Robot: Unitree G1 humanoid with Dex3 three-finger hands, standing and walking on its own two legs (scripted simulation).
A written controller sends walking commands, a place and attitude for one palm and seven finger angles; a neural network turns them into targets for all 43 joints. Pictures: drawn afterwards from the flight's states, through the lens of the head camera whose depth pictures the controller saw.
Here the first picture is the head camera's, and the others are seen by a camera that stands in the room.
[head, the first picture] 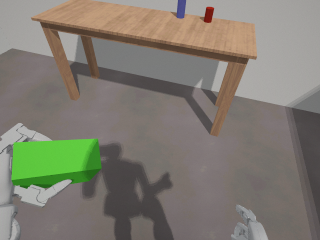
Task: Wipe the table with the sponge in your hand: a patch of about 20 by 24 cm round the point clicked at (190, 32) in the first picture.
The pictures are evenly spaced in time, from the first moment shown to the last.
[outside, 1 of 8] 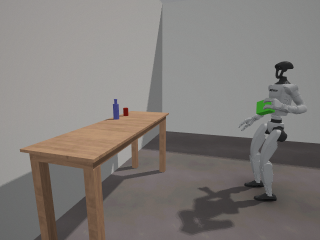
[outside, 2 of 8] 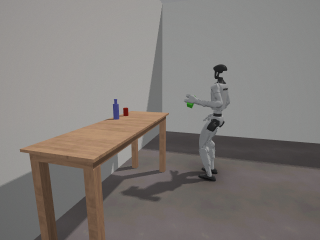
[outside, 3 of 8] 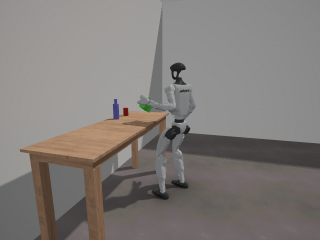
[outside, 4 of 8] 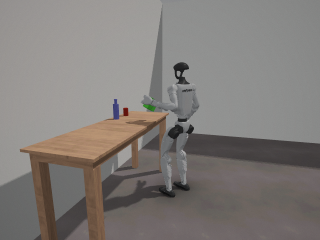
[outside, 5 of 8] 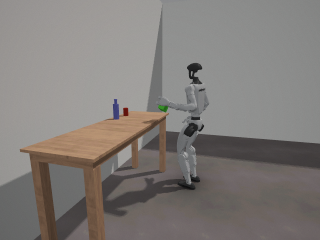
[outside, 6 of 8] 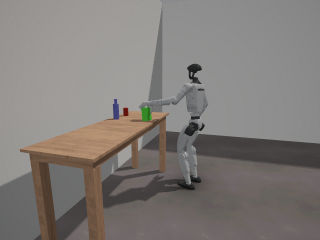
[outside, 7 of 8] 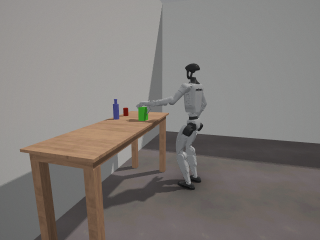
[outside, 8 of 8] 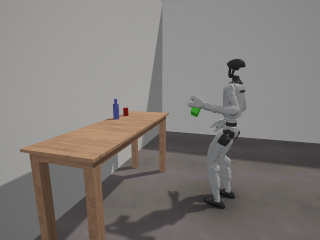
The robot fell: no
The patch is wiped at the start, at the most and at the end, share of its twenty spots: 0.00 1.00 1.00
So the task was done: yes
